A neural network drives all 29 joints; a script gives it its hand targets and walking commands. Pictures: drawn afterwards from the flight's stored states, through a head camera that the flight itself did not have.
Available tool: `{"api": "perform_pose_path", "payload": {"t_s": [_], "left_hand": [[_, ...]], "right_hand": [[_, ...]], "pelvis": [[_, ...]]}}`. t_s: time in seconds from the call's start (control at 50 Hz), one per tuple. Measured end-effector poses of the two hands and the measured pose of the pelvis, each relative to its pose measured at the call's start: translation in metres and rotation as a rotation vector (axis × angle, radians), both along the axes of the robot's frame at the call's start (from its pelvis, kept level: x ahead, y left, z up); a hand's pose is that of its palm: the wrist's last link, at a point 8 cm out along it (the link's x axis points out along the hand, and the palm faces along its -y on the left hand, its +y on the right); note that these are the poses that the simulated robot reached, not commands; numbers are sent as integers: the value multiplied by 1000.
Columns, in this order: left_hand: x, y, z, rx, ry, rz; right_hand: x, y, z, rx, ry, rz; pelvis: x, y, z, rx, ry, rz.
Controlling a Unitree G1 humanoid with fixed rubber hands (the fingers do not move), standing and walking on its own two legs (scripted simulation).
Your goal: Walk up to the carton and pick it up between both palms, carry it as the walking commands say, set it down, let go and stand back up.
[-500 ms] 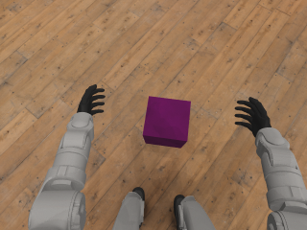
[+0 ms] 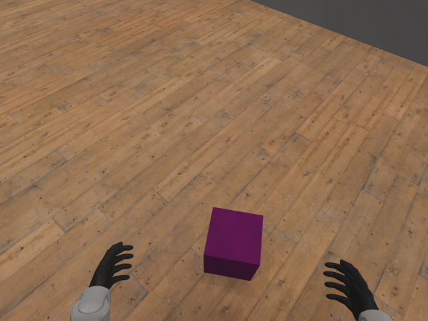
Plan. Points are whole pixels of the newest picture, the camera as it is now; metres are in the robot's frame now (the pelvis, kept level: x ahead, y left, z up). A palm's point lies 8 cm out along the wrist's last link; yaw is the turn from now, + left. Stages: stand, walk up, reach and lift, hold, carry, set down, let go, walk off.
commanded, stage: let go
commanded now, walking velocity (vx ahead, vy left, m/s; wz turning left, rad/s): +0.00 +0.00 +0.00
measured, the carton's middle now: (232, 245) +0.49 -0.07 -0.64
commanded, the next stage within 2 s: stand in 0.48 s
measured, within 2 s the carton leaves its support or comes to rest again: neither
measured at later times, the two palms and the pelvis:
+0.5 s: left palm out of the picture +0.14 +0.23 -0.07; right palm out of the picture +0.13 -0.26 -0.06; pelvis -0.02 -0.02 +0.00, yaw +1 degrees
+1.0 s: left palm (93, 277) +0.22 +0.24 -0.04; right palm (393, 295) +0.20 -0.31 -0.06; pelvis +0.05 -0.03 +0.00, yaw +0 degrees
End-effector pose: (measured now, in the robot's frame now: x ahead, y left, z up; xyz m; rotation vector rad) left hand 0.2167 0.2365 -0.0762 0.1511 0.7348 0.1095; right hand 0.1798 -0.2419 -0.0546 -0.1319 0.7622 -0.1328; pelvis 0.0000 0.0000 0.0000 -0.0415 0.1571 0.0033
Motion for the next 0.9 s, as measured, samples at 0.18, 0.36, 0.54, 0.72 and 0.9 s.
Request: {"api": "perform_pose_path", "payload": {"t_s": [0.18, 0.36, 0.54, 0.72, 0.9], "left_hand": [[-61, 6, 4, -1, 45, 30], [-77, -5, 10, -8, 53, 30], [-76, -4, 8, 11, 63, 37], [-34, 13, 35, 119, -62, 34], [-1, 10, 35, 147, -53, 37]], "right_hand": [[-33, -1, 5, 24, -11, 1], [-45, -11, 1, 41, 28, -2], [-43, -20, -3, -5, 48, -44], [-11, -52, 5, -105, -15, -47], [18, -65, -2, -121, 6, -41]], "pelvis": [[-10, -3, 4, 9, -147, 8], [-20, -14, 4, 22, -228, 8], [-17, -16, 4, 26, -238, 8], [14, -23, 4, 36, -196, 7], [45, -30, 3, 46, -152, 5]]}}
